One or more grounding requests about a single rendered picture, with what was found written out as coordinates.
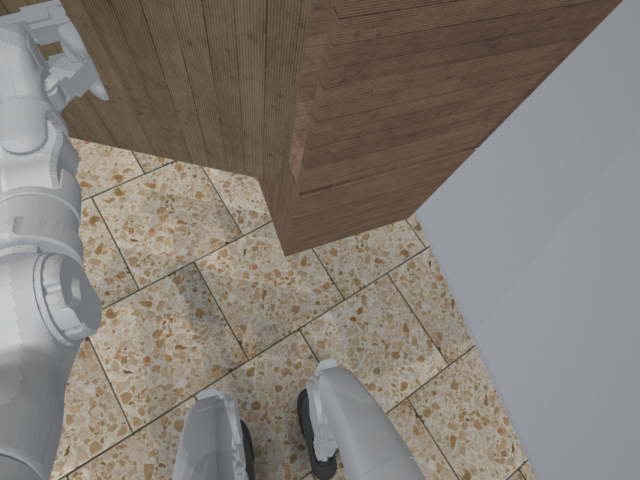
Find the right robot thigh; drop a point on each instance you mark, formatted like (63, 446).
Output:
(370, 446)

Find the left robot upper arm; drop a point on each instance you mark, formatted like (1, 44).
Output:
(47, 309)

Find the robot thigh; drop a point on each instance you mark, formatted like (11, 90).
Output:
(370, 446)
(212, 428)

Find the left robot forearm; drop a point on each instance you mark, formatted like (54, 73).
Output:
(40, 198)

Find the cupboard door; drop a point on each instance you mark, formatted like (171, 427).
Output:
(213, 83)

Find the robot left hand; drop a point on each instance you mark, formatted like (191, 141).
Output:
(24, 72)

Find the left robot thigh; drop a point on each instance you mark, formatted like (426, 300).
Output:
(212, 428)

